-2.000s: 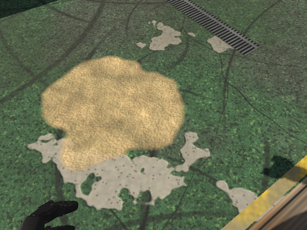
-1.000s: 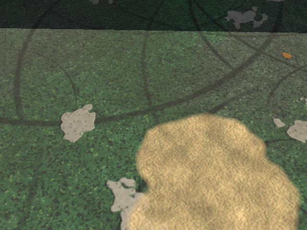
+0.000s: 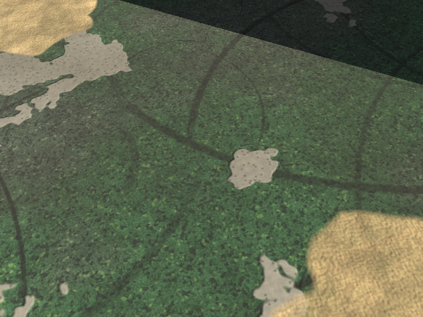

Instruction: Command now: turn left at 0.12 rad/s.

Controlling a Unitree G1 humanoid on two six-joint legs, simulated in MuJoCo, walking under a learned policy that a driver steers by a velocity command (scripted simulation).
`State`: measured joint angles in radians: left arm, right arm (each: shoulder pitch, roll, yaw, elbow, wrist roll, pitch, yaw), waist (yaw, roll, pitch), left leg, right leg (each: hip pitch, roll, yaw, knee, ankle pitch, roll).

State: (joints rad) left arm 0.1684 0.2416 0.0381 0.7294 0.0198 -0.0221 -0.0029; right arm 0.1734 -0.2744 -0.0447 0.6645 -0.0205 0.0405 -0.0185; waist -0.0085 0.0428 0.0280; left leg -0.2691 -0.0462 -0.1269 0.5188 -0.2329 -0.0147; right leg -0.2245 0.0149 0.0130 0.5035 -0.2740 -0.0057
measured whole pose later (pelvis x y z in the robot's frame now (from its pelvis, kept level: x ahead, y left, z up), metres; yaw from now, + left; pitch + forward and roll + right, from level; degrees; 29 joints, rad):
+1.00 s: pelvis +0.01 -0.02 +0.00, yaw +0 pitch -2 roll +0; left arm 0.23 0.24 0.01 0.94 0.00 -0.03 0.01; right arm 0.22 -0.23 -0.05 0.97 0.00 0.02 -0.05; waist 0.01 0.00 0.04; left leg -0.19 -0.02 -0.13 0.46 -0.24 -0.04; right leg -0.16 0.04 0.00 0.47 -0.28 -0.04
